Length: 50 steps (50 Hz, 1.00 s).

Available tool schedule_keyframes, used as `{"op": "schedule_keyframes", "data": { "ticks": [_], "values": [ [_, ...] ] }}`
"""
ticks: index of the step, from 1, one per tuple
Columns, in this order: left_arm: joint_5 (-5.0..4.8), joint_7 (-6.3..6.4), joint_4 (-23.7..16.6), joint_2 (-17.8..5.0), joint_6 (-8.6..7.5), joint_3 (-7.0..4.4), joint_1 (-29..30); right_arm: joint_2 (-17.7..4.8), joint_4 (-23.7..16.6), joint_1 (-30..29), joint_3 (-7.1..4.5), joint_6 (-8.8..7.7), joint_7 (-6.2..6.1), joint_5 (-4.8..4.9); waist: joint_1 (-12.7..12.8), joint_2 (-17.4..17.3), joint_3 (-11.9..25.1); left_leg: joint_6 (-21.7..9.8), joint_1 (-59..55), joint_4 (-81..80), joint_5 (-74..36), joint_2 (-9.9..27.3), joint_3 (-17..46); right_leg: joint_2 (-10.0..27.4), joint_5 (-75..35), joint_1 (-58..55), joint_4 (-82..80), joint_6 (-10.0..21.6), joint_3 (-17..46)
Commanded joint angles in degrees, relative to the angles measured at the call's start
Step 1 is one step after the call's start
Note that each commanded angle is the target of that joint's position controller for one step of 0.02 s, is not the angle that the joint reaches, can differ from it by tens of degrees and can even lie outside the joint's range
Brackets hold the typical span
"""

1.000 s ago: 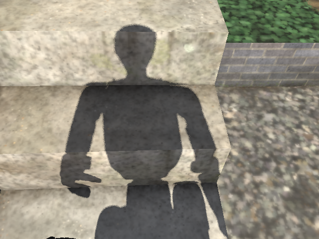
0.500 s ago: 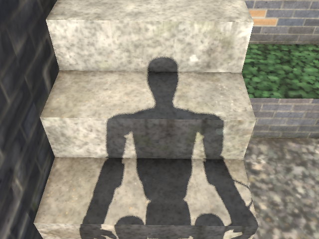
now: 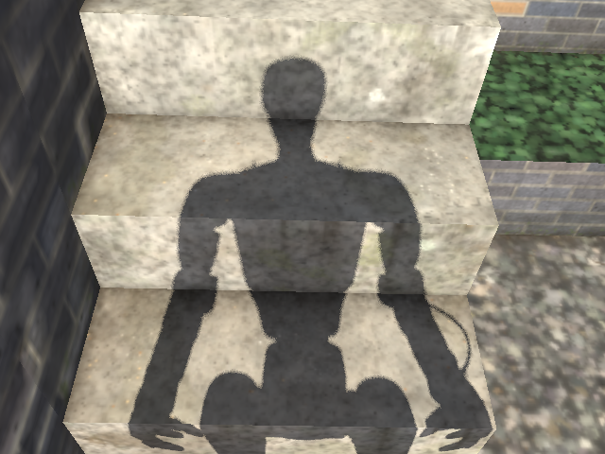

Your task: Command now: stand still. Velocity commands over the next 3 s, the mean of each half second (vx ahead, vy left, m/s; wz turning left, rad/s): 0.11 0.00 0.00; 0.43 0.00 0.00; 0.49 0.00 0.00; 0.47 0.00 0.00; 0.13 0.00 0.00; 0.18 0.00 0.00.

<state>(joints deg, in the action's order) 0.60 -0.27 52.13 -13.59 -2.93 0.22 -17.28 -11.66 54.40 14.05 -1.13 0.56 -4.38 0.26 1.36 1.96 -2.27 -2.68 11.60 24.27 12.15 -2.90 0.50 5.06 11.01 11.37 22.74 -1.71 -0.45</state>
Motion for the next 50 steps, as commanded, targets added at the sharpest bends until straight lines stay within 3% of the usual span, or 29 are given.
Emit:
{"op": "schedule_keyframes", "data": {
  "ticks": [1, 5, 8, 9, 10, 11, 12, 13, 14, 16, 20, 22, 25, 29, 30, 33, 35, 36, 37, 38, 39, 40, 42, 43, 44, 46, 47, 49, 50],
  "values": [
    [0.09, 0.0, -2.86, -3.62, -0.91, -0.63, -2.37, -7.82, -1.71, 2.26, -1.8, -0.07, -0.12, -0.06, -0.04, -2.25, 1.36, -0.49, -4.33, -4.77, -13.67, 9.8, 7.97, 2.95, -2.69, 3.27, -3.3, 3.48, 0.48],
    [0.04, 0.01, -3.49, -3.8, -0.98, -0.83, -2.92, -8.16, -1.89, 2.26, -1.92, 0.09, 0.22, -0.3, 0.06, -2.31, 1.31, -0.23, -4.41, -4.42, -14.75, 9.49, 6.62, 3.31, -4.32, 2.58, -3.86, 3.12, 0.13],
    [0.8, -0.38, -3.75, -3.4, -1.55, -0.8, -3.38, -8.96, -1.27, 1.52, -2.17, 0.03, 0.45, 0.39, 0.31, -1.36, 1.93, -0.21, -4.03, -3.53, -14.53, 9.52, 6.19, 3.48, -6.32, 2.22, -4.16, 3.88, 0.3],
    [1.32, -0.36, -3.6, -3.6, -1.51, -0.93, -4.69, -8.34, -0.73, 1.97, -1.9, -0.11, 0.78, 0.84, 0.55, -2.51, 2.88, -0.43, -4.25, -3.84, -13.94, 9.49, 5.69, 3.9, -6.41, 1.39, -4.37, 3.99, 0.24],
    [1.27, -0.2, -3.48, -3.35, -1.53, -0.97, -3.96, -8.06, -0.57, 0.86, -1.8, -0.22, 1.19, 1.27, 0.92, -1.39, 2.32, -0.82, -3.38, -3.87, -13.44, 9.39, 5.76, 3.93, -7.9, 0.96, -4.87, 4.38, -0.01],
    [0.72, 0.47, -3.22, -2.72, -1.52, -0.87, -4.45, -7.63, -1.03, 0.05, -1.57, -0.38, 2.01, 0.47, 0.13, -1.26, 2.42, -0.21, -4.02, -6.06, -9.03, 9.11, 6.44, 4.02, -7.24, 0.64, -5.64, 4.13, 0.96],
    [1.3, 0.35, -3.18, -2.59, -1.95, -0.58, -5.2, -7.83, -0.23, 1.53, -1.73, -0.42, 1.81, -0.65, -0.6, -0.25, 2.51, -0.22, -4.28, -5.79, -8.59, 9.18, 6.2, 3.68, -6.96, 0.16, -5.38, 4.35, 1.52],
    [0.74, 0.35, -2.11, -3.18, -1.89, -0.59, -6.9, -8.67, 0.81, 3.23, -1.38, -0.83, 2.54, -0.34, 0.01, -0.6, 1.61, 0.11, -2.75, -6.21, -3.72, 8.61, 6.12, 3.1, -2.97, -0.3, -6.46, 4.93, 2.47],
    [1.0, 0.7, -1.66, -2.13, -1.62, -0.28, -8.04, -7.84, 1.3, 2.9, -1.24, -0.96, 2.84, 0.09, -0.07, -0.75, 1.14, 0.1, -2.6, -6.71, -1.86, 7.83, 5.92, 2.78, 0.73, -0.13, -7.31, 5.55, 2.8],
    [0.99, 0.82, -1.65, -3.39, -1.34, -0.96, -7.27, -7.79, 0.66, 1.03, -0.86, -0.85, 3.01, 0.53, -0.32, -0.47, -0.53, -0.39, -1.11, -5.81, 1.08, 7.29, 5.26, 2.85, 7.9, 1.59, -9.16, 6.31, 3.89],
    [0.97, 1.14, -1.42, -4.35, -0.82, -1.79, -8.68, -7.84, -0.25, -0.66, -0.32, -1.18, 2.83, 0.77, 0.3, 3.78, -1.45, -0.8, 4.75, 0.18, 5.85, 5.43, 3.11, 3.98, 18.4, 0.37, -12.37, 9.52, 8.09],
    [0.5, 1.09, -0.54, -4.15, -0.83, -1.97, -10.51, -6.93, -1.53, -1.4, 0.45, -1.08, 2.61, -0.03, 0.39, 5.57, -1.31, -0.54, 7.54, 3.95, 7.26, 4.65, 1.95, 5.96, 22.49, -0.7, -13.72, 11.18, 11.4],
    [0.48, 0.41, -1.53, -3.81, -0.86, -1.96, -7.28, -6.45, -1.42, 0.81, 1.59, -1.85, 2.1, -0.24, -0.37, 2.9, -2.15, -1.09, 5.64, 0.64, 6.14, 5.14, 2.3, 4.23, 14.04, -0.67, -11.23, 11.25, 8.78],
    [0.67, -0.08, -0.9, -3.62, -1.17, -1.9, -7.95, -7.73, -2.87, 2.62, 1.57, -2.49, 1.87, -0.05, -0.65, -2.64, -1.98, -2.51, 0.5, -2.44, 4.83, 6.0, 4.33, 0.73, 2.13, 1.46, -4.71, 10.07, 2.94],
    [0.6, -0.27, -1.2, -4.47, -1.2, -2.22, -7.22, -8.28, -3.37, 3.45, 1.29, -2.68, 1.66, 0.08, -0.9, -3.08, -1.94, -2.77, 0.02, -2.97, 4.23, 6.21, 5.17, 0.28, 0.17, 0.95, -3.02, 9.7, 2.17],
    [0.38, -0.49, -1.17, -3.98, -1.29, -1.87, -6.45, -8.86, -4.51, 3.97, 1.01, -3.05, 1.23, 0.3, -0.79, -4.83, -1.16, -3.15, -2.81, -3.78, -2.36, 7.12, 7.03, -0.31, -2.65, 1.44, 0.24, 8.43, 0.6],
    [0.65, -0.93, -2.54, -3.02, -1.57, -0.9, -4.98, -10.09, -4.6, 3.27, 0.66, -3.04, 1.28, -0.36, 0.31, -3.99, -1.3, -3.29, -4.9, -4.41, -9.69, 8.69, 8.91, -1.17, -2.38, 2.66, 1.41, 7.92, -1.1],
    [0.7, -1.1, -2.59, -3.23, -2.08, -0.76, -5.09, -9.96, -3.93, 2.34, 0.29, -2.61, 1.47, -0.8, 0.16, -5.5, -0.7, -4.01, -5.37, -3.48, -15.28, 8.97, 8.79, -0.83, -2.71, 2.86, 2.27, 8.15, -1.48],
    [0.71, -1.49, -2.93, -4.05, -2.56, -0.85, -3.69, -10.78, -3.65, 4.57, -0.05, -2.44, 1.49, -0.79, -0.66, -4.51, -1.29, -4.52, -7.11, -2.98, -19.58, 9.9, 9.84, -1.4, -4.52, 5.52, 4.4, 8.43, -1.78],
    [0.37, -1.98, -3.29, -3.81, -2.75, -0.66, -3.44, -11.02, -2.83, 6.2, -0.18, -2.24, 1.53, -0.93, -0.96, -6.11, 0.44, -5.13, -8.69, -2.49, -25.62, 10.44, 9.86, -1.62, -5.44, 5.68, 6.53, 8.91, -1.92],
    [0.6, -2.3, -3.51, -2.95, -2.64, -0.5, -3.46, -10.94, -2.61, 6.73, -0.47, -2.02, 1.08, -0.94, -1.0, -5.06, 3.58, -5.38, -10.77, -2.24, -30.18, 10.96, 10.34, -2.11, -4.12, 4.64, 7.89, 8.88, -2.72],
    [0.51, -2.5, -3.41, -2.99, -2.82, -0.41, -4.03, -10.82, -2.63, 5.76, -0.45, -1.86, 1.03, -1.01, -0.01, -5.23, 4.19, -5.71, -11.29, -0.5, -34.16, 10.61, 9.42, -2.34, -4.34, 4.29, 7.6, 9.05, -2.64],
    [0.02, -2.37, -3.1, -5.01, -3.35, -0.52, -5.08, -9.87, -3.62, 1.98, 0.11, -2.34, 1.83, -1.04, 2.0, -3.85, 4.04, -4.96, -7.22, 5.31, -43.51, 8.43, 5.1, -1.42, -13.61, -0.82, 5.86, 9.27, -1.37],
    [0.05, -2.15, -3.18, -6.21, -3.27, -0.76, -5.54, -9.42, -3.96, 1.67, 0.27, -2.86, 2.13, -0.63, 2.33, -2.15, 5.83, -4.21, -4.09, 8.05, -44.51, 7.74, 3.88, -0.57, -19.28, -5.78, 5.91, 9.25, -0.86],
    [0.3, -1.91, -3.16, -7.04, -2.91, -0.97, -6.56, -9.68, -4.31, 1.14, 0.32, -3.35, 2.31, -0.09, 3.11, -1.33, 7.52, -3.43, -0.34, 10.77, -41.88, 7.34, 3.54, 0.6, -23.01, -10.71, 5.75, 9.37, 0.15],
    [1.56, -1.15, -2.18, -8.57, -1.44, -1.4, -10.32, -10.3, -7.46, -3.36, 0.74, -4.27, 2.42, 0.83, 6.08, 2.21, 8.32, -1.06, 12.37, 18.15, -25.31, 5.75, 2.97, 4.81, -27.72, -22.23, 2.51, 10.83, 5.37],
    [2.24, -0.59, -0.89, -8.32, -0.83, -1.34, -12.37, -8.0, -10.23, -6.59, 1.48, -4.31, 2.56, 1.04, 5.88, 5.51, 7.35, -0.13, 18.29, 22.6, -11.19, 4.41, 1.31, 8.75, -32.55, -25.42, -0.29, 12.28, 9.53],
    [3.38, -0.27, -1.67, -8.34, -0.41, -0.85, -7.81, -4.84, -12.37, -8.17, 2.73, -3.33, 2.0, 0.64, 4.0, 12.07, 5.22, 2.82, 20.16, 32.48, 15.73, 4.29, -0.12, 16.79, -35.38, -19.18, -3.25, 16.69, 14.03],
    [3.85, -0.23, -3.36, -8.11, -0.49, -0.53, -0.91, -5.0, -12.65, -5.29, 2.9, -3.02, 1.53, 0.13, -0.41, 11.57, 3.53, 3.74, 16.24, 31.95, 19.97, 5.58, 1.95, 16.14, -37.53, -12.44, -2.6, 15.97, 10.74]
  ]
}}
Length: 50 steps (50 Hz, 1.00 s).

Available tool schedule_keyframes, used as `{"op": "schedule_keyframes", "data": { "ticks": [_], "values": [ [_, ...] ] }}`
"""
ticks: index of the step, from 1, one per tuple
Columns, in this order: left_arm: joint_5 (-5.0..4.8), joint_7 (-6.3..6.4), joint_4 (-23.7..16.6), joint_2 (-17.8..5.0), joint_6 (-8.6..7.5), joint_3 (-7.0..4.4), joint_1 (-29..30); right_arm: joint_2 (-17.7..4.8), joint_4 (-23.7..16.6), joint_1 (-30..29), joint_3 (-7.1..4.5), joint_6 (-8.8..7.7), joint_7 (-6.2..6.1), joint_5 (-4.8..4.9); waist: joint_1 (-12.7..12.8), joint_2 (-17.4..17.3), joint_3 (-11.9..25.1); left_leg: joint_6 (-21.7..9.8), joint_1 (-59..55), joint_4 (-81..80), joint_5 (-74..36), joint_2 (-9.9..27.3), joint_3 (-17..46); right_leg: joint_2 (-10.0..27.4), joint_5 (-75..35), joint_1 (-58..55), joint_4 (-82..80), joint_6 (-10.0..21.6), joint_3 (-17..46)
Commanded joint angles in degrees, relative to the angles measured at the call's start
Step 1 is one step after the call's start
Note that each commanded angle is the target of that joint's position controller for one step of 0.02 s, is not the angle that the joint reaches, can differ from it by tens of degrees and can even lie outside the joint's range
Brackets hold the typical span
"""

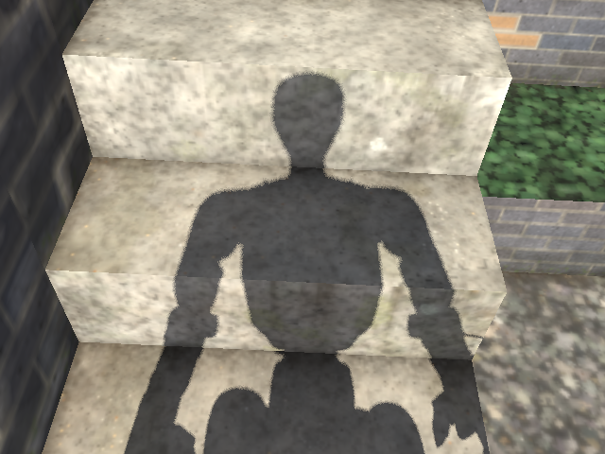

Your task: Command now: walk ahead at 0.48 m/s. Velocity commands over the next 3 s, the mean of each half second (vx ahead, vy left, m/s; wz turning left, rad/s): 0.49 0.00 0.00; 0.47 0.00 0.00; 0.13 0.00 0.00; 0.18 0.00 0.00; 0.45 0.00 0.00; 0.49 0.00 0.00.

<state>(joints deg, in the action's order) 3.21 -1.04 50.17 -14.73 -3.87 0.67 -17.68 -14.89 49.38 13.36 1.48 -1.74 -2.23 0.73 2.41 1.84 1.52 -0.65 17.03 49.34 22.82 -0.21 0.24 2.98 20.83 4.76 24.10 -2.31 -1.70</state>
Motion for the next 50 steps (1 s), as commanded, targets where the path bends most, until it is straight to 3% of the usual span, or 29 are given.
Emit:
{"op": "schedule_keyframes", "data": {
  "ticks": [1, 2, 3, 4, 5, 6, 8, 10, 12, 16, 18, 19, 20, 21, 22, 23, 24, 26, 29, 33, 38, 41, 44, 45, 46, 47, 48, 49, 50],
  "values": [
    [0.36, -0.05, -4.73, -5.93, 0.43, -0.33, 13.89, -1.93, -7.82, 0.93, 0.72, -1.22, -0.54, -0.82, -10.29, 8.38, -2.02, 1.09, -0.49, -16.08, 0.74, 6.29, 5.47, 11.59, -62.16, 2.15, 4.65, 11.35, 3.68],
    [-3.2, -0.9, -5.51, -8.43, -1.28, -1.43, 14.98, -5.64, -3.99, 3.91, -0.53, -1.67, 0.41, -2.81, -11.43, 3.36, -3.73, 1.22, -4.67, -30.63, -23.54, 2.26, 3.14, 6.58, -69.75, 3.29, 12.94, 8.84, 1.76],
    [-4.23, -1.37, -4.48, -9.99, -1.58, -2.13, 11.2, -8.71, -2.63, 5.88, -1.17, -1.47, 0.19, -2.96, -8.69, -3.53, 0.41, -0.35, -17.43, -32.14, -41.87, 4.03, 5.13, 3.06, -55.72, 11.85, 21.51, 7.16, 1.05],
    [-4.19, -1.5, -5.26, -8.22, -2.07, -2.63, 12.14, -11.22, 2.38, 14.15, -2.35, -0.84, -0.47, -4.36, -11.0, -15.14, 1.9, -1.17, -32.62, -32.35, -84.0, 13.55, 13.69, -0.6, -20.1, 28.5, 35.09, 4.41, -3.67],
    [-3.8, -1.57, -1.2, -1.54, -1.16, -1.57, 2.46, -7.45, 4.07, 12.56, -1.12, -0.6, -1.25, -4.84, -6.18, -17.85, 4.99, -4.86, -32.56, -25.57, -106.15, 17.35, 13.13, -5.08, 4.13, 30.38, 50.57, 2.56, 1.07],
    [-3.28, -1.31, -1.2, -1.03, -0.41, -1.81, 0.64, -7.12, 1.53, 8.02, -1.28, -0.87, -1.7, -5.49, -4.88, -12.14, 5.47, -7.27, -30.25, -25.08, -96.91, 17.32, 10.21, -7.21, 7.06, 34.62, 63.17, 3.02, 5.89],
    [-0.98, -1.23, -5.9, -2.0, 0.25, -2.82, 7.49, -10.48, -1.05, 0.4, -2.59, -0.85, -1.56, -4.96, -3.17, -12.99, -2.64, -12.18, -24.72, -26.96, -67.84, 15.46, 6.66, -8.51, 10.87, 51.73, 80.74, 5.0, 5.5],
    [-1.89, -0.45, -8.61, -3.43, -0.24, -3.16, 9.28, -10.61, 0.09, 1.9, -3.54, -2.25, -0.36, -4.87, -3.54, -13.59, -3.49, -12.86, -22.58, -30.25, -55.74, 16.43, 4.93, -8.72, 10.06, 58.5, 88.32, 5.47, 5.42],
    [0.31, 0.41, -12.66, -1.67, 0.77, -2.62, 13.09, -10.43, 4.36, 6.65, -4.85, -3.04, 0.49, -3.03, -3.05, -12.83, -5.84, -14.38, -24.87, -33.82, -35.82, 20.56, 11.61, -5.24, 12.2, 69.92, 94.24, 7.54, 10.15],
    [1.93, -0.92, -24.62, 0.68, 1.29, -0.44, 29.44, -8.49, 7.7, 13.2, -5.53, -2.82, -1.36, -3.5, -7.56, -7.8, -8.02, -14.23, -35.52, -39.63, -31.74, 17.16, 12.95, -0.63, 23.37, 83.48, 74.66, 6.38, 2.72],
    [-1.05, -2.09, -26.14, 4.63, 2.45, 2.81, 22.67, -11.34, 2.85, 2.72, -6.38, -1.8, -2.19, -0.59, -2.5, -5.08, -1.15, -12.68, -8.43, -50.38, -34.57, 17.23, 5.22, -2.17, 27.83, 42.04, 40.19, 8.81, -1.57],
    [-2.53, -1.54, -22.64, 3.7, 3.29, 1.21, 11.85, -12.52, 1.54, 5.11, -6.19, -2.05, -1.53, 0.92, 1.21, -5.09, 8.98, -13.79, -4.53, -40.45, -60.35, 16.95, 3.27, -7.25, 14.96, 18.46, 39.86, 9.37, -2.78],
    [-2.09, -1.26, -17.21, -0.16, 3.39, -1.73, -4.84, -12.27, 1.5, 8.08, -5.42, -3.91, 0.4, 3.34, 8.96, 2.66, 24.11, -11.03, -3.67, -24.25, -104.49, 14.22, -2.99, -9.67, 1.98, -1.88, 46.27, 11.67, -0.2],
    [-1.81, -0.79, -14.12, -4.99, 3.75, -4.01, -14.39, -15.45, -0.54, 5.35, -6.58, -5.2, 1.99, 4.65, 13.39, 6.05, 27.95, -7.75, 3.37, -7.43, -90.01, 10.08, -1.58, -3.82, 10.86, -9.95, 31.13, 13.92, 13.53],
    [-0.45, 0.74, -10.44, -11.46, 4.84, -6.58, -22.75, -13.04, -2.11, -0.54, -6.65, -5.49, 3.59, 3.86, 17.23, 18.94, 27.42, -5.87, 11.93, 13.64, -51.27, -0.37, -0.58, 6.76, 20.72, -10.85, 8.27, 18.18, 38.37],
    [-0.61, 1.84, -9.26, -11.75, 5.28, -7.14, -18.48, -9.38, -0.9, -4.31, -6.64, -5.11, 4.56, -0.14, 14.45, 13.86, 22.31, -4.1, 17.21, 40.46, -18.49, -7.24, 10.04, 12.83, 22.89, -1.92, -1.91, 20.48, 56.24],
    [-1.74, 1.78, -10.21, -10.65, 3.8, -6.44, -10.48, -2.39, -3.57, -6.77, -5.44, -4.02, 4.12, -2.73, 8.68, 5.56, 12.0, -2.82, 23.47, 62.14, -14.43, -7.01, 18.62, 15.65, 17.63, 9.08, -0.48, 19.21, 55.22],
    [-2.33, 0.21, -6.56, -4.93, -0.22, -5.45, -2.73, 2.12, -9.72, -8.28, -3.66, -2.57, 1.29, -3.58, 0.62, -1.28, -5.19, -3.52, 37.55, 77.43, -8.46, -4.83, 13.84, 13.22, 9.64, 18.42, 2.33, 14.6, 38.09],
    [-1.74, -1.3, -1.41, 1.3, -2.04, -3.89, -2.54, 2.86, -8.98, 1.19, -3.27, -0.02, 0.33, -2.09, -5.71, -2.86, -7.38, -3.36, 39.32, 74.3, -6.26, -5.05, 11.67, 7.93, -2.33, 17.39, 3.41, 9.07, 19.43],
    [-0.07, -1.34, 1.97, -1.91, -4.91, -4.16, -11.41, 6.37, -12.45, -5.9, -2.64, 1.28, -0.66, 1.35, -1.41, -0.25, -12.99, -2.07, 51.19, 88.36, -4.05, -11.04, 5.57, 12.39, -12.7, 14.77, -4.24, 11.42, 15.95],
    [0.5, -0.96, -0.31, -5.24, -5.16, -4.55, -11.67, 2.55, -20.08, -14.42, -4.15, 2.13, -0.38, 0.71, -0.96, 3.9, -12.71, -1.32, 59.49, 88.62, -2.14, -9.28, 4.82, 13.69, -10.48, 7.24, -9.3, 10.67, 9.0],
    [-0.86, 0.42, -1.65, -8.79, -4.8, -5.41, -11.9, 0.13, -25.96, -18.99, -4.54, 4.46, 0.95, -0.96, -1.06, 9.47, -11.3, -1.23, 53.99, 71.78, 3.09, -4.55, -1.76, 13.28, -17.73, 3.24, -15.42, 9.59, 6.38],
    [-2.87, 2.86, 0.99, -10.23, -2.44, -5.52, -15.1, 3.05, -25.42, -21.34, -1.88, 5.14, 1.2, -0.7, -0.24, 9.73, -5.69, -6.56, 39.23, 38.04, 10.11, 2.49, -10.42, 13.34, -44.0, -3.62, -21.66, 9.51, 0.33],
    [-2.06, 3.17, 1.41, -8.32, -1.7, -4.9, -12.02, 3.64, -24.09, -14.91, -2.08, 4.6, -0.03, 1.8, -5.07, 15.6, 1.18, -8.3, 18.77, 28.13, 15.33, -2.06, -9.49, 10.65, -81.37, 0.45, -11.61, 9.63, -2.31],
    [-4.54, 2.97, 0.3, -14.89, -2.08, -6.16, -8.99, 1.7, -18.73, -2.38, -3.29, 3.37, -0.19, 1.66, -9.53, 20.24, 10.91, -6.87, 4.36, 24.54, 11.02, -5.08, -8.06, 12.16, -100.87, -2.23, -0.93, 8.2, -0.05],
    [-6.67, 1.52, 1.96, -16.82, -2.46, -7.22, -9.97, -1.53, -13.42, 7.7, -4.98, 2.6, -1.05, -0.47, -13.6, 20.42, 15.39, -6.8, -5.34, 14.54, 7.36, -5.73, -0.49, 10.3, -97.05, -1.81, 13.47, 6.85, 0.97],
    [-6.81, -0.99, -0.57, -10.97, -3.53, -5.98, -9.56, -10.3, -9.34, 15.59, -6.95, 3.34, -2.3, -4.31, -14.12, -4.14, 16.07, -8.76, -9.33, -5.55, 17.71, 4.26, 27.61, 1.16, -65.18, 11.38, 36.52, 3.99, 3.46],
    [-5.04, -6.97, -0.97, -5.88, 1.36, -7.08, -5.53, -10.53, -14.65, 18.78, -7.01, 4.28, 8.67, -4.56, -16.46, -39.67, 15.33, -14.16, 1.21, -21.64, 4.51, 7.74, 51.16, -12.64, -26.83, 35.38, 68.5, 12.54, 26.35],
    [-6.35, -6.08, 1.29, -7.29, 3.56, -9.03, -6.27, -6.47, -14.05, 14.3, -5.42, 4.77, 13.61, -3.09, -12.08, -31.21, 8.84, -12.4, 5.54, -22.67, 18.24, 9.41, 47.66, -12.47, -27.94, 43.53, 82.76, 13.44, 32.37]
  ]
}}
Over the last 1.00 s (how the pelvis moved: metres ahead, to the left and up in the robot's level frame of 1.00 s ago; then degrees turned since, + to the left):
0.10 -0.02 -0.01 0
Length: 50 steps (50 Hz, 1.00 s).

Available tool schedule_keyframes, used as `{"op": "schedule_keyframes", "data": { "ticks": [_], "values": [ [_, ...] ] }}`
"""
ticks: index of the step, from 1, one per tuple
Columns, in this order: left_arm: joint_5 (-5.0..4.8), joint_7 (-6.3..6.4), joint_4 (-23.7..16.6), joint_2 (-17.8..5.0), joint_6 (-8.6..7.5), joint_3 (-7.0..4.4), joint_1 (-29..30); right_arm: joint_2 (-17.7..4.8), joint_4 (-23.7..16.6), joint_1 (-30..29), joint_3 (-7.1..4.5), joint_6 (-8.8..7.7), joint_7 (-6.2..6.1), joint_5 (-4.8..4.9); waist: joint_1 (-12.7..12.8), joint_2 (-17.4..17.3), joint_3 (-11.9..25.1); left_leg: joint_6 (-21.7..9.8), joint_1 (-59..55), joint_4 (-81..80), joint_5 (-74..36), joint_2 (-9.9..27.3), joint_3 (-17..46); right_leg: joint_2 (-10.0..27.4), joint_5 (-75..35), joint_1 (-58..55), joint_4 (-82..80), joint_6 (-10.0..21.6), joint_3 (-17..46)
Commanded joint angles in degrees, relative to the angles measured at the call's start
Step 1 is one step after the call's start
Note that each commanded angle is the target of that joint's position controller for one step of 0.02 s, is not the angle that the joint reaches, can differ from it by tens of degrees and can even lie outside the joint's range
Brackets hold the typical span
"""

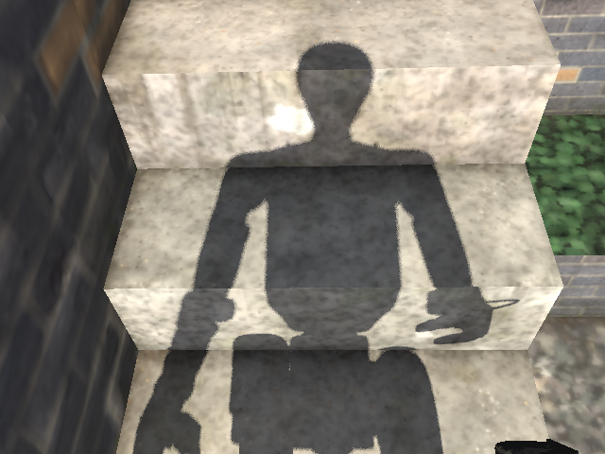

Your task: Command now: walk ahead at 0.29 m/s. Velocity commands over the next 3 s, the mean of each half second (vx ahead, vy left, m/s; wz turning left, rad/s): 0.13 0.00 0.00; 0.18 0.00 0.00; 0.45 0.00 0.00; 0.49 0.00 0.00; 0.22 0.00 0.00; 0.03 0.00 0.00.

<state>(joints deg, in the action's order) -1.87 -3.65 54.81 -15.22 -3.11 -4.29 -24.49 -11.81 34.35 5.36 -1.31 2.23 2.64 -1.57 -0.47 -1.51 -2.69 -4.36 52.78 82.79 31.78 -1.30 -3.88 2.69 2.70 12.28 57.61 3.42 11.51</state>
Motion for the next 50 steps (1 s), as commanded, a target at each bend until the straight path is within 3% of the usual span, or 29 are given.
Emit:
{"op": "schedule_keyframes", "data": {
  "ticks": [1, 2, 3, 4, 5, 6, 7, 8, 9, 10, 12, 14, 17, 19, 21, 23, 24, 25, 26, 27, 30, 36, 39, 42, 43, 44, 45, 47, 50],
  "values": [
    [-0.97, -1.18, -2.72, -4.52, 3.46, -3.04, 3.3, -4.04, 2.84, 16.15, -1.19, 0.55, 10.98, 1.45, -5.64, -12.02, 6.0, -13.77, -23.08, -52.14, 9.52, 9.17, 43.88, -11.46, -11.26, 41.04, 54.65, 6.76, 13.94],
    [0.61, 0.12, -4.76, -0.52, 2.53, -0.96, 5.36, -0.94, 5.67, 14.13, -0.06, -1.38, 10.77, 2.46, -1.71, 0.77, 5.81, -16.18, -22.11, -49.48, 6.5, 10.24, 39.04, -9.57, -9.81, 42.57, 53.65, 5.21, 10.73],
    [1.8, 1.59, -5.82, 1.21, 1.23, 0.74, 5.53, 1.4, 7.71, 11.96, 1.05, -4.03, 9.68, 1.75, 1.13, 3.26, 6.17, -18.35, -18.67, -47.72, 2.64, 11.15, 41.09, -8.62, -7.45, 45.63, 57.36, 4.09, 10.13],
    [0.37, 3.41, -5.97, 0.63, 1.07, 1.09, 4.64, 4.91, 10.1, 7.3, 2.49, -6.27, 8.46, 0.27, 4.06, 3.87, 5.14, -14.74, -13.12, -52.6, 4.58, 11.02, 37.93, -7.46, -6.39, 46.16, 55.82, 2.65, 11.61],
    [0.34, 5.51, -5.44, -2.86, 1.68, 0.29, 1.61, 5.06, 10.66, 7.48, 3.36, -7.04, 8.6, -1.26, 5.35, 3.26, 5.83, -13.41, -11.84, -52.87, -4.59, 11.38, 30.5, -5.82, -11.07, 47.35, 48.33, 0.14, 9.7],
    [0.21, 6.46, -5.21, -5.51, 1.59, -0.16, 1.39, 3.96, 10.71, 5.64, 3.48, -7.48, 8.82, -0.35, 5.94, 1.94, 7.55, -12.8, -11.47, -54.31, -14.79, 11.26, 26.34, -4.92, -7.03, 46.0, 45.4, -2.21, 7.65],
    [-0.95, 5.99, -8.12, -3.47, 1.51, 0.47, 4.72, 6.25, 7.16, -3.9, 4.76, -7.92, 10.43, 2.79, 9.62, 0.03, 8.35, -9.6, -7.34, -54.68, -20.72, 10.7, 21.35, -1.33, 5.61, 38.95, 40.37, -6.37, 4.53],
    [-1.2, 5.27, -7.74, -3.74, 2.08, 0.61, 4.33, 2.27, 4.65, -10.52, 3.48, -8.36, 9.88, 4.24, 10.53, -1.57, 10.33, -7.37, -3.48, -55.05, -21.63, 8.26, 14.06, 0.01, 11.61, 32.81, 39.19, -8.36, -0.71],
    [0.1, 3.64, -6.83, -4.39, 1.52, -0.05, 3.56, 0.96, 3.91, -10.23, 2.76, -9.49, 8.87, 4.39, 10.57, -1.8, 11.24, -3.15, -3.82, -56.34, -29.72, 5.81, 9.58, 0.95, 11.25, 26.63, 40.92, -9.65, -5.86],
    [1.05, 3.7, -6.25, -5.68, 1.34, -0.76, 3.6, -0.39, 6.06, -2.1, 1.92, -10.45, 7.99, 3.06, 7.03, -3.75, 11.2, -4.57, -11.27, -56.09, -37.1, 7.08, 11.27, -0.42, 12.65, 31.62, 47.09, -10.44, -6.2],
    [2.25, 4.92, -7.83, -5.04, 1.39, -0.87, 9.64, 2.14, 12.68, 12.92, 2.4, -11.17, 7.07, 0.5, 1.29, -3.04, 9.03, -6.1, -28.37, -54.4, -43.88, 9.01, 14.06, -1.62, 11.47, 43.42, 48.68, -9.37, -2.33],
    [1.94, 6.33, -11.55, -5.7, 1.25, -0.87, 17.56, 3.36, 15.1, 19.05, 3.5, -10.96, 7.83, 0.26, -0.84, -3.39, 8.94, -11.51, -42.22, -54.57, -49.29, 12.54, 18.11, -2.84, 13.91, 52.41, 48.81, -6.73, -0.05],
    [2.21, 6.46, -11.43, -4.48, 0.45, -0.52, 15.67, 3.37, 10.82, 9.89, 4.56, -10.02, 8.38, 1.23, 3.46, -0.81, 10.29, -11.32, -45.62, -55.21, -50.67, 12.44, 14.73, 0.19, 13.31, 47.22, 38.98, -8.53, -2.67],
    [3.55, 4.89, -9.47, -3.15, 0.58, -0.36, 12.05, 0.82, 7.23, 2.17, 4.04, -10.4, 7.96, 1.8, 7.03, -0.25, 10.54, -8.78, -39.67, -55.0, -55.29, 10.45, 9.96, 3.48, 10.75, 32.51, 24.47, -11.18, -8.39],
    [3.76, 3.04, -8.54, 0.13, 1.28, 0.57, 12.75, -2.17, 5.42, -0.8, 2.7, -10.48, 7.56, 2.58, 6.76, -1.84, 7.42, -7.36, -32.4, -55.63, -61.5, 9.56, 6.64, 3.92, 12.55, 15.14, 1.37, -12.59, -13.36],
    [1.93, 1.57, -6.06, 2.15, 1.21, 1.78, 12.89, -3.31, 8.31, 4.88, 1.81, -7.96, 9.22, 4.26, 5.48, -1.22, 5.65, -7.52, -40.17, -51.85, -65.22, 10.2, 8.49, 2.73, -0.04, 9.64, -22.93, -10.88, -14.42],
    [0.58, 1.88, -5.33, -0.01, 0.89, 1.57, 13.0, -4.61, 8.4, 7.92, 1.15, -7.01, 10.29, 4.29, 3.86, -0.15, 7.97, -5.44, -47.45, -49.39, -72.56, 8.29, 7.8, 0.53, -8.34, 8.58, -28.33, -8.83, -13.93],
    [0.67, 2.82, -6.03, -1.56, 0.03, 1.67, 15.7, -6.64, 8.98, 9.85, 0.14, -6.21, 10.17, 4.75, 2.35, -2.23, 8.68, -3.7, -54.83, -47.69, -74.92, 8.51, 8.3, -0.6, -8.79, 10.54, -37.16, -7.59, -13.55],
    [-0.28, 2.94, -6.37, -5.65, -0.27, 1.66, 17.64, -6.03, 8.98, 18.75, 0.09, -5.44, 9.31, 1.94, -5.49, 3.51, 19.44, -0.96, -56.62, -47.53, -66.45, 7.47, 7.64, 2.22, -29.0, 0.45, -24.98, -2.24, -10.1],
    [0.6, 2.71, -6.07, -6.41, -0.17, 1.27, 19.21, -5.39, 9.94, 21.38, 0.3, -5.1, 8.43, 1.4, -6.19, 3.2, 19.03, 0.19, -54.75, -48.51, -55.21, 6.21, 6.88, 4.01, -28.0, 0.18, -24.66, -1.17, -9.36],
    [-0.13, 1.07, -3.53, -3.38, 0.29, 1.83, 15.34, -3.75, 7.77, 12.76, 1.18, -3.95, 7.65, 1.05, 0.18, 2.74, 10.83, 0.81, -45.93, -50.03, -43.23, 4.65, 5.0, 4.17, -20.26, 1.16, -27.35, -2.25, -8.54],
    [0.2, 0.45, -0.91, -3.98, 0.75, 1.25, 13.92, -4.72, 7.66, 14.68, 0.6, -3.58, 6.97, 0.54, 1.75, 2.17, 6.87, -0.08, -39.84, -55.55, -25.83, 4.7, 4.96, 2.16, -2.42, -1.54, -28.45, -1.83, -10.41],
    [1.79, 1.58, -1.07, -3.78, 0.51, 0.44, 14.78, -7.61, 9.16, 17.01, -1.14, -3.32, 6.25, -1.18, 1.33, -1.23, 2.32, -6.6, -36.27, -61.44, -7.08, 8.43, 10.99, -1.45, 17.79, 2.87, -24.0, -0.53, -13.44],
    [2.43, 3.7, -2.43, -0.06, -0.16, 1.28, 16.8, -7.93, 13.82, 22.62, -2.27, -2.98, 5.06, -1.83, -1.05, -4.99, -0.27, -14.28, -42.7, -66.86, -6.25, 19.25, 25.31, -0.91, 20.99, 16.13, -16.35, 1.23, -12.02],
    [4.55, 2.35, -4.56, 5.0, -1.8, 2.77, 12.38, -8.06, 10.15, 9.92, -1.93, -3.76, -4.72, 3.98, 4.14, -6.93, -2.38, -8.55, -39.93, -61.06, -19.53, 13.37, 19.69, 0.96, 13.39, 9.22, -32.04, 2.22, -12.59],
    [5.04, 2.09, -3.89, 3.26, -2.45, 2.48, 11.54, -5.94, 10.03, 7.79, -0.93, -4.01, -7.16, 4.38, 5.01, 1.87, -1.11, -5.42, -39.65, -49.88, -35.69, 8.78, 9.7, 2.02, 3.34, 2.31, -38.94, 3.04, -9.68],
    [4.26, 2.2, -3.78, -0.87, -2.81, 1.56, 9.66, -5.67, 9.58, 9.63, -0.48, -4.79, -7.91, 4.11, 5.28, 9.97, 2.59, -2.21, -32.04, -41.54, -40.91, 7.58, 5.56, 3.59, -18.43, -10.26, -35.18, 4.99, -6.31],
    [4.39, 3.95, -2.95, -5.8, -0.8, 0.25, -0.03, -6.2, 10.42, 9.6, -0.24, -5.78, -7.42, 5.27, 8.47, 11.17, 10.56, 0.82, -16.36, -28.79, -16.19, 3.53, 0.79, 12.68, -36.2, -30.48, -35.67, 9.65, 1.27],
    [6.58, 4.81, -3.49, -9.03, -1.26, 0.32, -0.24, -4.61, 9.07, 6.87, -1.11, -3.96, -7.18, 4.33, 7.2, 6.96, 4.26, 3.49, -8.21, 12.91, 2.55, -0.06, 4.04, 19.34, -47.49, -21.12, -38.29, 18.22, 1.8]
  ]
}}
Over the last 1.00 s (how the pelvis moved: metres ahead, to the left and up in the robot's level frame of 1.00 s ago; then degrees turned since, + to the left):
0.26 0.06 0.24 3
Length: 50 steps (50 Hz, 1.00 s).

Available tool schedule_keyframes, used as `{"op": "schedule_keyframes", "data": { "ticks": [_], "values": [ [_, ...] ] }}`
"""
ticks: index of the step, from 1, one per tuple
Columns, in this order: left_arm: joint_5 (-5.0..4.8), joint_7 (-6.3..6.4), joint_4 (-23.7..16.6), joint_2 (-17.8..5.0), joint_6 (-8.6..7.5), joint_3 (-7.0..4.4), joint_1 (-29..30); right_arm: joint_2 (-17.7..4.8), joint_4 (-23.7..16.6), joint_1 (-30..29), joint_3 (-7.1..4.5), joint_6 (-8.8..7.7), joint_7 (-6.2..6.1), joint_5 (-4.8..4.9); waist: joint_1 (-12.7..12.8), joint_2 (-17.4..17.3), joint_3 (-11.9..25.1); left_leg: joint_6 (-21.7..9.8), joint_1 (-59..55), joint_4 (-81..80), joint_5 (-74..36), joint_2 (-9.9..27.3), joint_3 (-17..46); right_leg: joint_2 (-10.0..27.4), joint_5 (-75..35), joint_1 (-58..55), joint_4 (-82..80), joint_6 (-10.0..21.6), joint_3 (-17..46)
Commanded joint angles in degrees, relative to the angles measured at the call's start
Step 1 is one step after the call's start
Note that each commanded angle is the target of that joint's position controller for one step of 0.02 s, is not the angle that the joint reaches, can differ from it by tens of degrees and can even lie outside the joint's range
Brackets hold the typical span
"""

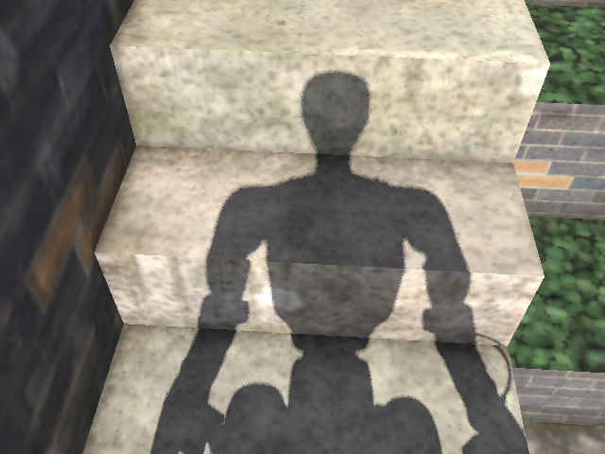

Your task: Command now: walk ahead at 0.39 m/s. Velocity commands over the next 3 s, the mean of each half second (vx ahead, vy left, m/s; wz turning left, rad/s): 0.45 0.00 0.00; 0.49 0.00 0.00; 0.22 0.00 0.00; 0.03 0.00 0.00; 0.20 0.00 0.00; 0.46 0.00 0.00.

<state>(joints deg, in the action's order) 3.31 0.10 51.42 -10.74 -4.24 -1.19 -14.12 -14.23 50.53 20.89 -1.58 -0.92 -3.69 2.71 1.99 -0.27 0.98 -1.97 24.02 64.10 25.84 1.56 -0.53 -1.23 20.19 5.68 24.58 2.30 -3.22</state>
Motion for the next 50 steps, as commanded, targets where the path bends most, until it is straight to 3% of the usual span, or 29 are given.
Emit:
{"op": "schedule_keyframes", "data": {
  "ticks": [1, 4, 5, 7, 8, 9, 10, 11, 12, 13, 15, 16, 17, 18, 20, 23, 25, 27, 29, 32, 34, 38, 41, 42, 43, 45, 47, 49, 50],
  "values": [
    [1.83, 0.85, 0.49, -15.97, -0.72, -3.54, -11.08, -1.76, -9.26, -10.0, -1.46, -0.33, -1.71, -0.1, 3.83, 9.03, -1.61, 0.76, 29.66, 51.21, 11.88, -4.22, 5.49, 24.46, -61.81, -13.84, -6.02, 19.42, 17.29],
    [1.26, -0.74, 4.78, -11.3, -3.38, -2.5, -14.53, 1.27, -19.53, -25.58, -0.58, 0.63, -3.84, -2.02, 2.68, 5.43, -6.81, -4.38, 60.03, 82.96, 19.06, -5.17, 11.28, 26.65, -35.04, -17.01, -7.21, 13.48, 15.74],
    [1.26, -3.25, 10.72, -0.85, -1.38, 1.46, -19.6, 8.13, -17.94, -9.82, 2.96, -0.29, 5.47, -5.42, -2.08, 1.17, -8.01, -9.04, 69.48, 83.91, 27.05, -9.82, 14.9, 28.24, -63.07, -13.18, -4.6, 18.58, 21.11],
    [3.77, -5.49, 6.49, -7.76, 0.5, 0.07, -5.13, 3.72, -22.35, -7.5, 2.87, -1.38, 8.61, -5.26, -9.94, -4.91, -1.31, -9.94, 58.0, 55.21, 21.29, -3.95, 5.82, 21.04, -48.39, -1.1, -11.42, 13.82, 5.98],
    [4.44, -6.33, 3.63, -11.43, 0.91, -0.44, -1.83, -0.88, -26.24, -11.86, 1.82, -0.04, 7.95, -5.48, -10.78, -3.28, 2.31, -8.51, 44.05, 37.69, 12.83, -1.77, -1.43, 16.01, -31.19, 12.53, -18.78, 11.33, 1.55],
    [5.58, -5.53, 3.07, -12.58, 1.71, -0.89, -4.51, 2.06, -28.61, -17.94, 3.11, 1.96, 7.91, -5.37, -9.54, 6.02, 3.92, -7.51, 29.7, 37.55, 3.82, -1.9, -3.82, 15.02, -28.05, 24.81, -26.52, 11.62, 3.12],
    [4.1, -6.38, 5.35, -15.85, 2.31, -2.38, -7.89, 2.37, -33.04, -27.41, 4.73, 4.89, 9.8, -3.31, -10.02, 13.51, 2.79, -3.84, 28.6, 33.67, 18.84, -5.55, -6.74, 17.51, -38.84, 27.16, -31.0, 13.75, 7.96],
    [4.9, -7.35, 6.86, -18.92, 3.33, -3.36, -10.45, 3.92, -31.81, -22.02, 5.79, 7.41, 10.82, -2.25, -12.17, 16.56, 3.92, -3.41, 30.96, 33.37, 17.13, -7.84, -7.01, 20.11, -60.73, 19.37, -26.54, 14.94, 6.94],
    [4.06, -8.03, 4.3, -25.15, 2.2, -5.23, -2.29, 1.63, -26.86, -11.51, 5.42, 7.77, 12.35, -1.05, -15.49, 13.89, 4.53, -1.31, 31.7, 30.29, 8.28, -8.48, -7.97, 22.9, -94.22, 9.73, -20.8, 16.38, 4.08],
    [2.01, -7.6, 2.35, -27.24, 1.17, -6.21, 1.93, -1.06, -23.98, -8.52, 4.74, 7.81, 13.09, -1.62, -15.79, 12.01, 11.17, -1.03, 33.4, 16.16, 4.55, -10.15, -8.91, 23.25, -112.2, -3.92, -14.25, 16.61, 4.44],
    [0.36, -6.78, 4.62, -20.52, 1.25, -5.58, -5.63, -3.33, -20.63, -1.53, 2.47, 8.07, 11.31, -3.43, -16.0, 14.3, 17.22, -4.4, 20.77, 1.49, -5.5, -12.97, -3.25, 21.28, -120.53, -8.51, 1.51, 15.28, 2.63],
    [0.97, -6.5, 4.79, -17.25, 3.02, -5.49, -6.13, -6.31, -15.57, 8.92, 0.58, 8.49, 10.74, -4.11, -18.04, 9.73, 20.75, -7.47, 6.13, -8.41, -9.77, -12.83, 8.03, 18.91, -101.17, 3.77, 16.78, 13.82, 4.21],
    [3.07, -8.09, 2.36, -7.22, 5.58, -3.49, -6.55, -9.03, -9.47, 15.84, -0.11, 7.58, 9.7, -5.8, -13.97, -11.31, 20.65, -18.1, -6.96, -27.2, 1.35, -2.11, 38.86, 6.46, -36.55, 31.47, 36.62, 8.81, 8.24],
    [-0.9, -8.45, 2.99, -10.51, 6.14, -3.42, -6.29, -10.84, -11.24, 16.49, -1.27, 6.81, 9.09, -4.84, -17.76, -8.38, 20.81, -15.89, -3.62, -35.35, 23.1, 4.53, 56.58, 2.97, -33.33, 40.9, 61.64, 5.81, 17.99],
    [-3.83, -3.38, 0.8, -9.3, 4.29, -2.47, 0.5, -4.9, -4.76, 8.81, -0.42, 1.58, 10.31, -4.15, -10.28, -12.0, 8.54, -13.91, 6.3, -32.28, 25.59, 3.7, 45.17, -1.32, -32.01, 53.55, 82.4, 4.18, 22.34],
    [-2.69, -0.06, 0.5, -7.55, 3.76, -1.21, -2.63, 7.47, 0.74, -0.36, 2.99, -2.48, 11.61, -4.25, -2.31, -4.52, 6.38, -14.26, 8.0, -33.51, 15.85, 2.7, 35.09, -1.92, -27.03, 61.38, 90.09, 2.97, 21.54],
    [-3.1, 1.05, -2.19, -5.19, 4.29, -0.36, -2.45, 6.7, 3.89, 3.21, 3.0, -3.1, 12.55, -5.67, -2.12, -5.07, 3.93, -13.48, 4.15, -35.65, 6.73, 3.67, 29.93, -2.77, -25.46, 68.76, 90.61, 2.82, 19.7],
    [-4.26, 0.66, -3.38, -4.11, 4.05, 0.23, -1.2, 4.07, 3.97, 3.59, 1.96, -3.5, 13.3, -4.45, -2.44, -3.77, 1.66, -11.32, 7.88, -39.41, 3.31, 5.85, 26.52, 0.0, -18.63, 69.18, 91.6, 1.11, 14.26],
    [-4.04, -0.05, -4.24, -2.05, 4.08, 0.95, 1.17, 2.74, 7.88, 10.6, 1.69, -4.59, 12.25, -5.0, -3.93, -7.5, 0.06, -10.21, 6.11, -40.97, 7.57, 6.15, 27.76, 1.55, -14.67, 76.16, 105.48, 2.04, 8.69],
    [-3.7, -0.57, -8.24, -0.2, 3.79, 2.44, 9.02, 3.63, 15.4, 24.27, 3.18, -4.94, 11.46, -8.02, -6.66, -8.84, -1.11, -6.89, -7.57, -39.84, 4.98, 6.16, 31.05, -0.01, -16.47, 92.86, 118.62, 7.22, 9.68],
    [-3.8, -1.29, -9.27, -0.25, 3.21, 3.03, 10.43, 3.37, 15.28, 23.34, 3.4, -5.05, 11.61, -8.55, -5.69, -6.13, -3.67, -5.58, -11.29, -40.62, 0.05, 6.51, 28.31, 2.23, -18.19, 98.5, 117.97, 7.6, 7.46],
    [-4.29, -2.4, -13.23, -0.63, 4.04, 3.25, 19.63, 1.98, 16.61, 27.39, 3.4, -5.52, 10.98, -8.58, -6.18, -7.18, -5.03, -3.34, -6.5, -46.97, -4.82, 7.94, 25.1, 9.61, -20.79, 98.77, 104.7, 4.27, -0.9],
    [-2.75, -3.19, -15.26, 1.7, 4.92, 4.17, 27.88, 3.69, 21.62, 37.46, 4.06, -5.38, 11.48, -6.67, -9.67, -10.47, -5.14, -7.6, -16.49, -50.24, -10.68, 11.84, 28.2, 11.1, -13.41, 108.73, 104.54, 4.16, -3.81],
    [-2.41, -3.91, -14.62, 3.15, 5.5, 4.75, 26.56, 3.64, 22.61, 36.8, 4.38, -5.08, 11.7, -7.01, -8.41, -10.89, -3.76, -8.69, -20.2, -49.19, -16.83, 11.57, 25.92, 11.19, -12.82, 109.34, 106.19, 5.19, -3.3],
    [-1.74, -4.09, -15.4, 2.43, 5.31, 4.12, 29.13, 5.62, 21.05, 30.1, 4.4, -5.54, 12.01, -7.23, -4.73, -10.9, -3.77, -8.48, -14.48, -51.0, -32.16, 11.51, 20.17, 11.75, -11.31, 97.56, 97.29, 6.96, -5.39],
    [-1.65, -5.23, -17.8, 2.11, 7.19, 4.25, 28.7, 3.47, 20.32, 21.69, 4.96, -6.1, 11.83, -8.87, 1.0, -9.41, 3.72, -8.4, 4.17, -50.56, -73.4, 9.78, 9.69, 7.38, -15.47, 62.43, 87.1, 10.53, -10.92],
    [-3.2, -6.82, -19.32, -0.78, 9.97, 4.09, 28.63, -6.91, 17.4, 15.72, 2.63, -7.47, 12.32, -7.64, 2.72, -11.88, 8.48, -8.43, 3.57, -50.24, -112.68, 13.76, 9.33, 1.33, -14.35, 40.6, 71.3, 6.55, -13.63],
    [-3.32, -5.31, -17.89, -6.06, 9.47, 1.76, 23.1, -11.28, 17.57, 15.73, 0.77, -7.57, 13.17, -5.0, 4.02, -16.89, 8.89, -4.54, -19.07, -42.05, -133.71, 16.0, 9.3, -6.08, 1.06, 36.95, 48.91, 2.7, -14.15],
    [-4.12, -4.4, -16.84, -7.88, 8.34, 1.32, 17.77, -13.4, 17.87, 14.14, -1.05, -6.54, 14.7, -5.58, 5.27, -15.88, 9.21, -3.6, -30.8, -32.04, -140.31, 16.01, 9.65, -6.03, 3.27, 38.42, 33.43, 3.68, -12.39]
  ]
}}
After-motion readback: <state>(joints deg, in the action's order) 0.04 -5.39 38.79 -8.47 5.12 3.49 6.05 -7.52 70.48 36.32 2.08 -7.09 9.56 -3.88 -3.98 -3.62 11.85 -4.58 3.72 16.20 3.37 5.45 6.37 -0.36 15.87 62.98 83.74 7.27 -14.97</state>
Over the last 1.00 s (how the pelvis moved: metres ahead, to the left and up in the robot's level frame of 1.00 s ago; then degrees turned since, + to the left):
0.20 -0.04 0.16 0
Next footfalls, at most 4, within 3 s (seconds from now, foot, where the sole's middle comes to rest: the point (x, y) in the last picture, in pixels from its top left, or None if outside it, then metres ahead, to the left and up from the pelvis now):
0.32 left None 0.18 0.18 -0.58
1.00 right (334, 405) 0.45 0.00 -0.38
1.44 left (240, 218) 0.67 0.15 -0.19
1.80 right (428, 255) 0.60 -0.13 -0.19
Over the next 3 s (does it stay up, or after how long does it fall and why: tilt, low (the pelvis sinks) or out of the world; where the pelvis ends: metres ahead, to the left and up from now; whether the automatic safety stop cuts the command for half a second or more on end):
stays up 0.78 0.03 0.60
